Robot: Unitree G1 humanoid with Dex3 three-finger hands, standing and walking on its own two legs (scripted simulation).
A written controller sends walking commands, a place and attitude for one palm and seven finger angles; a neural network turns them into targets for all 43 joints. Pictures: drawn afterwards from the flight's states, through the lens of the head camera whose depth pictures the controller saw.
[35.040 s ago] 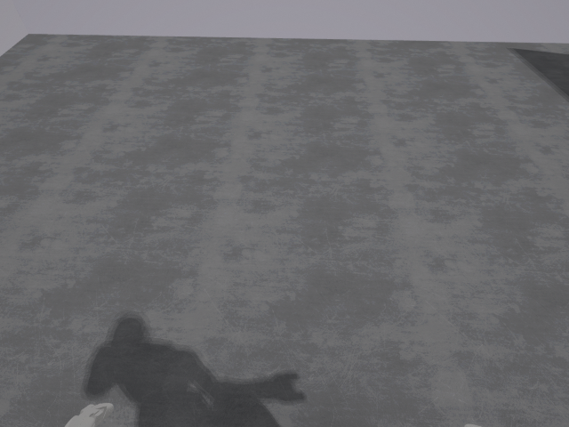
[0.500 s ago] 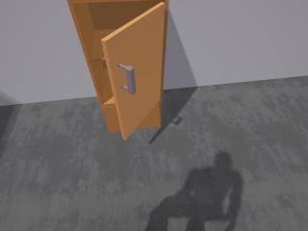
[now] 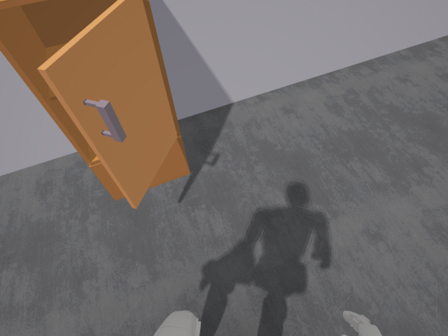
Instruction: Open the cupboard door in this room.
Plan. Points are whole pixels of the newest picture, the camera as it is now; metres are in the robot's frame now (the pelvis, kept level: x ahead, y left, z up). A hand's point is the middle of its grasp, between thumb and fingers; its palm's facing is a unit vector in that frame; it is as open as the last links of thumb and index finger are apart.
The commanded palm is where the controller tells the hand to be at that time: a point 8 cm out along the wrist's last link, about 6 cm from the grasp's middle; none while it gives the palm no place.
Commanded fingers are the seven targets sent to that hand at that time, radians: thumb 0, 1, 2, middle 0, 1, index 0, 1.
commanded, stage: walk to a spot facing it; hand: left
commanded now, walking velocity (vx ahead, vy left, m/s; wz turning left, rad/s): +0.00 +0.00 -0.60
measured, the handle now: (104, 120) +0.56 +0.36 -0.01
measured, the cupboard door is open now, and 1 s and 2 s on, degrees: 49 49 49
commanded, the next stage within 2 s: none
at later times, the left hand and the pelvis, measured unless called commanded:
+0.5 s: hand (120, 317) +0.15 +0.24 -0.17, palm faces -0.24 -0.94 -0.23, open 7.4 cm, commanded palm none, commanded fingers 0.00 0.90 0.90 -0.20 -0.30 -0.20 -0.30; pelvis +0.01 +0.05 +0.00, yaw -18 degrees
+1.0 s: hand (175, 276) +0.25 +0.15 -0.19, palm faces -0.53 -0.83 -0.17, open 7.4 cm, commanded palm none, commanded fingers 0.00 0.90 0.90 -0.20 -0.30 -0.20 -0.30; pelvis +0.12 +0.00 -0.02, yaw -36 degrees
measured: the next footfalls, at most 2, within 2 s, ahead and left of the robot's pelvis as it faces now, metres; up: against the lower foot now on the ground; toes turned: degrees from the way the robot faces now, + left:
left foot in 0.26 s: +0.08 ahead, +0.17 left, +0.00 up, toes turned -10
right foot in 0.62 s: +0.00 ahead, -0.11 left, +0.00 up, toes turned -26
